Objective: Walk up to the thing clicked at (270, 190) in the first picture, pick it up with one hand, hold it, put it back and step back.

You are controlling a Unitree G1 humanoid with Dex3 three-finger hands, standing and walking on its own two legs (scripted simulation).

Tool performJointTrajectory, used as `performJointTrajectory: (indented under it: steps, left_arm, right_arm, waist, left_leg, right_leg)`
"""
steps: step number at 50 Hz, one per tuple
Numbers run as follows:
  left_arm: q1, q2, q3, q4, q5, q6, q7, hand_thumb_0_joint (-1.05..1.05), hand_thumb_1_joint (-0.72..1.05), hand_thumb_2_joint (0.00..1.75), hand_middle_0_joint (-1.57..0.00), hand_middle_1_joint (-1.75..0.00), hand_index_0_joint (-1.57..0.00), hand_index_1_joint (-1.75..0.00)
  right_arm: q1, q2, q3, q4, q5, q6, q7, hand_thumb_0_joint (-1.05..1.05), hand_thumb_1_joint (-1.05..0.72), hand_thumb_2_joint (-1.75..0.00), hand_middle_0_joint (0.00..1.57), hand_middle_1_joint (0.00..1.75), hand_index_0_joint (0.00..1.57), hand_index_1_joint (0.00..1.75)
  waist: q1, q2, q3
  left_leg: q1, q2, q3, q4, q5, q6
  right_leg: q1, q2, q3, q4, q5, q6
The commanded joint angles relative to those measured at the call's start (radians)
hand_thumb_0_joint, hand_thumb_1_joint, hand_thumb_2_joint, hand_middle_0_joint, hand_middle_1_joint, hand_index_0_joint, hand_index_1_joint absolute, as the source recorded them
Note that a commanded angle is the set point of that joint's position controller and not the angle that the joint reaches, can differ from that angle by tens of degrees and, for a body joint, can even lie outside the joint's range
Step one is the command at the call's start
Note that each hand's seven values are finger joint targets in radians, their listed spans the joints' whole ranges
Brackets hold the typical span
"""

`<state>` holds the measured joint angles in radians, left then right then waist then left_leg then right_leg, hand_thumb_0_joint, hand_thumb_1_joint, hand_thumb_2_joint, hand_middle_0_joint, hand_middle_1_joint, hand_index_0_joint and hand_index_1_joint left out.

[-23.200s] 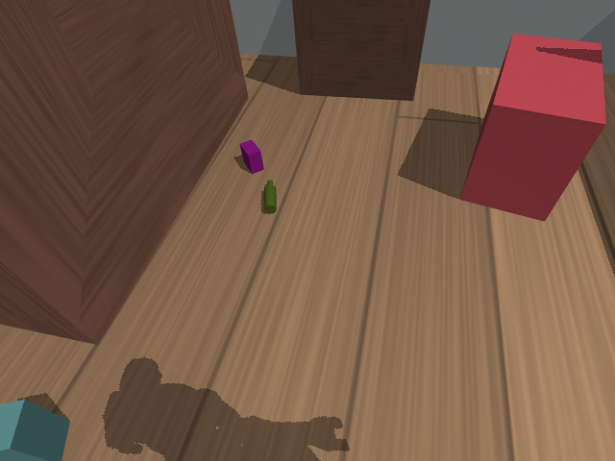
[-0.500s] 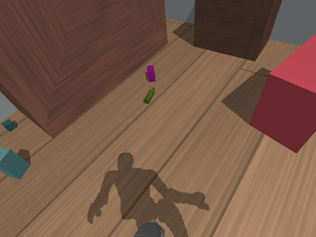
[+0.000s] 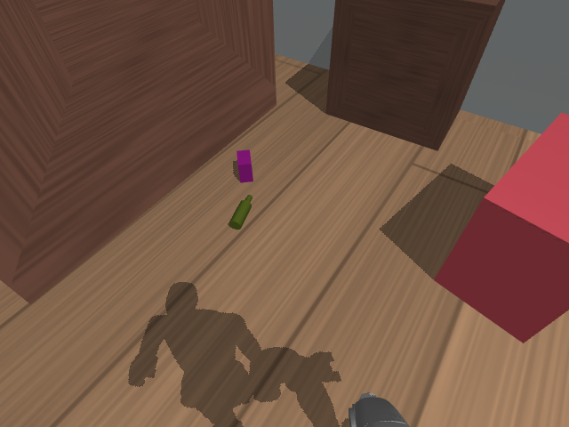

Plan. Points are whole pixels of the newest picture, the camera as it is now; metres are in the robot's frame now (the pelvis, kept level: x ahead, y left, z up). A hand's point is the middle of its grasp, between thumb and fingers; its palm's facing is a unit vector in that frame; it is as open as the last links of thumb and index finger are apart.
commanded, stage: walk up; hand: left
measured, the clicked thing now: (242, 210) +1.14 +0.24 -0.75
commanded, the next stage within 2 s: none
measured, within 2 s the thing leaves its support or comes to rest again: neither
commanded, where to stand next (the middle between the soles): +0.70 +0.02 m, yaw +0 degrees
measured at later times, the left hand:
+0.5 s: hand (167, 353) +0.27 +0.24 -0.13, palm faces +0.01 -0.93 -0.38, open 7.4 cm
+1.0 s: hand (166, 269) +0.45 +0.29 -0.15, palm faces -0.07 -0.94 -0.34, open 7.4 cm
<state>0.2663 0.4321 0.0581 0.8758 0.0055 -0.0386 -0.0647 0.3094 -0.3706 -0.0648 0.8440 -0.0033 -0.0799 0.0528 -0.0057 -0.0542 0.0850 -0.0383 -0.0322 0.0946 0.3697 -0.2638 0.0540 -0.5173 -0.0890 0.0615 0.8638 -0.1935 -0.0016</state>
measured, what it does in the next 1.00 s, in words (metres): walks ahead: right foot, then left foot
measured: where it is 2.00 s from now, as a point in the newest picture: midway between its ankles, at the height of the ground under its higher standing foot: (289, 314)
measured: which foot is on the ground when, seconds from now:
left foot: down 0.00-0.20, up 0.22-0.60, down 0.62-1.00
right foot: up 0.00-0.14, down 0.16-0.64, up 0.66-1.00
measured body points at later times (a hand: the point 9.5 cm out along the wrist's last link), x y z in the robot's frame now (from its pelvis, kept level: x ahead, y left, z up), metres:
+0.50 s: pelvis +0.21 -0.03 +0.00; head +0.23 -0.05 +0.45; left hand +0.27 +0.29 -0.10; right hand +0.29 -0.35 -0.12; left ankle +0.30 +0.13 -0.70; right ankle +0.20 -0.15 -0.74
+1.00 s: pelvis +0.39 +0.02 -0.01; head +0.40 +0.02 +0.44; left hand +0.45 +0.33 -0.12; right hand +0.43 -0.30 -0.11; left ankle +0.37 +0.12 -0.74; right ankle +0.49 -0.14 -0.71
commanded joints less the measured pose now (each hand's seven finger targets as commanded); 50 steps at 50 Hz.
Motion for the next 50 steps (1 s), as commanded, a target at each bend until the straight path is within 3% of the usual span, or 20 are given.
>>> performJointTrajectory:
  steps: [1,6,8,9,10,11,13,16,18,23,27,30,31,32,33,34,37,39,45,50]
  left_arm:
    - [-0.080,0.135,0.043,-0.086,0.005,-0.027,-0.013,0.00,0.90,0.90,-0.20,-0.30,-0.20,-0.30]
    - [-0.047,0.146,0.058,-0.060,0.006,-0.040,-0.002,0.00,0.90,0.90,-0.20,-0.30,-0.20,-0.30]
    - [0.101,0.193,0.081,-0.024,0.007,-0.056,0.017,0.00,0.90,0.90,-0.20,-0.30,-0.20,-0.30]
    - [0.191,0.266,0.105,-0.018,0.015,-0.065,0.030,0.00,0.90,0.90,-0.20,-0.30,-0.20,-0.30]
    - [0.208,0.326,0.115,-0.023,0.007,-0.067,0.032,0.00,0.90,0.90,-0.20,-0.30,-0.20,-0.30]
    - [0.166,0.319,0.111,-0.031,-0.010,-0.061,0.037,0.00,0.90,0.90,-0.20,-0.30,-0.20,-0.30]
    - [0.099,0.259,0.089,-0.054,-0.024,-0.057,0.046,0.00,0.90,0.90,-0.20,-0.30,-0.20,-0.30]
    - [0.013,0.207,0.066,-0.069,-0.015,-0.065,0.047,0.00,0.90,0.90,-0.20,-0.30,-0.20,-0.30]
    - [0.011,0.205,0.065,-0.088,-0.008,-0.071,0.043,0.00,0.90,0.90,-0.20,-0.30,-0.20,-0.30]
    - [0.017,0.239,0.078,-0.112,0.009,-0.073,0.034,0.00,0.90,0.90,-0.20,-0.30,-0.20,-0.30]
    - [0.053,0.248,0.074,-0.101,0.005,-0.071,0.029,0.00,0.90,0.90,-0.20,-0.30,-0.20,-0.30]
    - [0.005,0.224,0.060,-0.112,0.006,-0.060,0.033,0.00,0.90,0.90,-0.20,-0.30,-0.20,-0.30]
    - [0.043,0.174,0.043,-0.118,0.007,-0.056,0.034,0.00,0.90,0.90,-0.20,-0.30,-0.20,-0.30]
    - [0.100,0.090,0.019,-0.124,-0.003,-0.052,0.032,0.00,0.90,0.90,-0.20,-0.30,-0.20,-0.30]
    - [0.130,0.145,0.033,-0.105,-0.008,-0.039,0.041,0.00,0.90,0.90,-0.20,-0.30,-0.20,-0.30]
    - [0.104,0.223,0.048,-0.086,0.002,-0.031,0.051,0.00,0.90,0.90,-0.20,-0.30,-0.20,-0.30]
    - [0.099,0.207,0.046,-0.046,-0.012,-0.034,0.041,0.00,0.90,0.90,-0.20,-0.30,-0.20,-0.30]
    - [0.135,0.183,0.040,-0.030,-0.015,-0.025,0.030,0.00,0.90,0.90,-0.20,-0.30,-0.20,-0.30]
    - [0.032,0.162,0.040,-0.065,0.007,-0.016,0.005,0.00,0.90,0.90,-0.20,-0.30,-0.20,-0.30]
    - [-0.001,0.151,0.047,-0.063,0.007,-0.035,0.004,0.00,0.90,0.90,-0.20,-0.30,-0.20,-0.30]
  right_arm:
    - [-0.018,-0.257,-0.075,-0.088,0.001,-0.033,-0.010,0.00,-0.90,-0.90,0.20,0.30,0.20,0.30]
    - [0.009,-0.266,-0.078,-0.101,-0.003,-0.016,-0.022,0.00,-0.90,-0.90,0.20,0.30,0.20,0.30]
    - [0.043,-0.222,-0.061,-0.110,-0.006,-0.012,-0.021,0.00,-0.90,-0.90,0.20,0.30,0.20,0.30]
    - [0.097,-0.173,-0.041,-0.119,-0.004,-0.013,-0.019,0.00,-0.90,-0.90,0.20,0.30,0.20,0.30]
    - [0.139,-0.182,-0.039,-0.114,0.010,-0.010,-0.020,0.00,-0.90,-0.90,0.20,0.30,0.20,0.30]
    - [0.104,-0.264,-0.047,-0.079,0.002,0.000,-0.035,0.00,-0.90,-0.90,0.20,0.30,0.20,0.30]
    - [0.053,-0.255,-0.052,-0.055,0.013,0.000,-0.035,0.00,-0.90,-0.90,0.20,0.30,0.20,0.30]
    - [0.105,-0.210,-0.043,-0.033,0.008,0.019,-0.013,0.00,-0.90,-0.90,0.20,0.30,0.20,0.30]
    - [0.096,-0.210,-0.048,-0.032,0.001,0.027,-0.002,0.00,-0.90,-0.90,0.20,0.30,0.20,0.30]
    - [-0.028,-0.208,-0.058,-0.059,-0.016,0.024,0.020,0.00,-0.90,-0.90,0.20,0.30,0.20,0.30]
    - [-0.085,-0.195,-0.058,-0.071,-0.022,-0.001,0.024,0.00,-0.90,-0.90,0.20,0.30,0.20,0.30]
    - [0.095,-0.233,-0.079,-0.006,-0.027,-0.013,0.010,0.00,-0.90,-0.90,0.20,0.30,0.20,0.30]
    - [0.194,-0.292,-0.099,0.021,-0.033,-0.018,-0.001,0.00,-0.90,-0.90,0.20,0.30,0.20,0.30]
    - [0.225,-0.371,-0.118,0.007,-0.041,-0.024,-0.014,0.00,-0.90,-0.90,0.20,0.30,0.20,0.30]
    - [0.169,-0.388,-0.113,-0.034,-0.020,-0.027,-0.017,0.00,-0.90,-0.90,0.20,0.30,0.20,0.30]
    - [0.120,-0.385,-0.114,-0.042,0.003,-0.022,-0.014,0.00,-0.90,-0.90,0.20,0.30,0.20,0.30]
    - [0.039,-0.282,-0.071,-0.066,0.000,-0.025,-0.026,0.00,-0.90,-0.90,0.20,0.30,0.20,0.30]
    - [0.040,-0.274,-0.063,-0.062,0.005,-0.031,-0.027,0.00,-0.90,-0.90,0.20,0.30,0.20,0.30]
    - [0.047,-0.300,-0.073,-0.086,-0.003,-0.027,-0.025,0.00,-0.90,-0.90,0.20,0.30,0.20,0.30]
    - [0.026,-0.297,-0.069,-0.103,-0.002,-0.017,-0.020,0.00,-0.90,-0.90,0.20,0.30,0.20,0.30]
  waist:
    - [-0.024,0.183,0.076]
    - [0.002,0.123,-0.034]
    - [0.081,-0.014,-0.166]
    - [0.106,-0.195,-0.243]
    - [0.103,-0.277,-0.238]
    - [0.107,-0.192,-0.209]
    - [0.076,-0.059,-0.099]
    - [0.005,-0.095,-0.038]
    - [0.009,-0.093,-0.017]
    - [0.041,-0.093,0.031]
    - [0.054,-0.083,-0.013]
    - [-0.058,0.036,-0.101]
    - [-0.108,0.207,-0.154]
    - [-0.097,0.445,-0.151]
    - [-0.066,0.316,-0.128]
    - [-0.059,0.246,-0.085]
    - [-0.015,0.169,-0.018]
    - [0.003,0.195,-0.033]
    - [-0.024,0.209,0.008]
    - [-0.010,0.179,-0.002]
  left_leg:
    - [-0.162,0.239,-0.119,-0.184,0.159,0.131]
    - [-0.093,0.255,-0.142,0.011,0.308,0.112]
    - [-0.120,0.170,-0.081,0.361,0.381,0.063]
    - [-0.282,0.079,-0.015,0.622,0.166,0.033]
    - [-0.537,-0.040,-0.043,0.798,-0.247,-0.006]
    - [-0.588,0.024,-0.122,0.852,-0.283,-0.004]
    - [-0.515,0.054,-0.223,0.870,-0.185,-0.007]
    - [-0.419,0.068,-0.176,0.727,-0.064,-0.013]
    - [-0.438,0.065,-0.151,0.690,-0.023,-0.036]
    - [-0.461,0.130,-0.110,0.385,0.030,-0.072]
    - [-0.351,0.125,-0.082,0.220,0.104,-0.046]
    - [-0.065,0.077,-0.039,0.163,0.100,-0.014]
    - [0.085,0.107,-0.115,0.112,-0.029,0.018]
    - [0.162,0.317,-0.468,-0.011,-0.169,0.080]
    - [0.114,0.454,-0.767,-0.151,-0.282,0.152]
    - [0.046,0.474,-0.766,-0.138,-0.302,0.205]
    - [-0.093,0.334,-0.386,-0.095,0.100,0.140]
    - [-0.135,0.297,-0.262,-0.081,0.223,0.133]
    - [-0.126,0.297,-0.206,-0.143,0.035,0.183]
    - [-0.187,0.292,-0.178,-0.064,0.082,0.157]
  right_leg:
    - [0.080,-0.018,-0.069,-0.236,0.134,-0.004]
    - [0.250,0.032,-0.107,-0.317,0.091,-0.039]
    - [0.494,0.040,-0.093,-0.404,0.047,-0.076]
    - [0.643,-0.120,0.124,-0.442,-0.043,-0.114]
    - [0.789,-0.339,0.533,-0.540,-0.021,-0.237]
    - [0.739,-0.384,0.611,-0.547,-0.032,-0.298]
    - [0.512,-0.290,0.355,-0.573,0.070,-0.249]
    - [0.335,-0.135,0.083,-0.581,0.135,-0.171]
    - [0.312,-0.137,0.035,-0.610,0.130,-0.209]
    - [0.289,-0.163,0.015,-0.665,-0.168,-0.221]
    - [0.323,-0.178,0.004,-0.560,-0.003,-0.198]
    - [0.220,-0.130,-0.044,-0.322,0.060,-0.152]
    - [0.121,-0.062,-0.096,-0.060,0.056,-0.120]
    - [-0.084,0.083,-0.143,0.201,-0.256,-0.065]
    - [-0.163,0.138,-0.057,0.295,-0.349,-0.055]
    - [-0.150,0.072,0.006,0.349,-0.342,-0.067]
    - [-0.060,0.022,0.061,0.280,-0.187,-0.057]
    - [0.007,0.016,0.012,0.205,-0.147,-0.033]
    - [-0.004,-0.013,-0.055,-0.050,-0.068,0.003]
    - [0.152,0.013,-0.088,-0.229,-0.001,-0.018]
